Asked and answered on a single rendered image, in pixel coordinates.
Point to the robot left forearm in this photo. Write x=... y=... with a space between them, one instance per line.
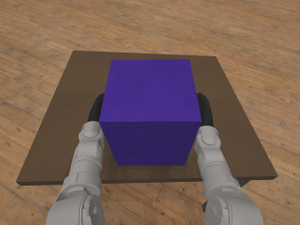
x=86 y=165

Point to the table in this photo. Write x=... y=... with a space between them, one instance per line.
x=85 y=78

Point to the carton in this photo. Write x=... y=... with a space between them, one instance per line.
x=150 y=113

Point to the right robot hand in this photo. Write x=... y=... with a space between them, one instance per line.
x=205 y=111

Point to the robot right forearm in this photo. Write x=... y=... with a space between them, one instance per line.
x=215 y=172

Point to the right robot upper arm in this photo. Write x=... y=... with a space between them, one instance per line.
x=222 y=209

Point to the left robot hand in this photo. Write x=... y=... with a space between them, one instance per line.
x=96 y=109

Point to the left robot upper arm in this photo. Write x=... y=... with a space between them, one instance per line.
x=86 y=209

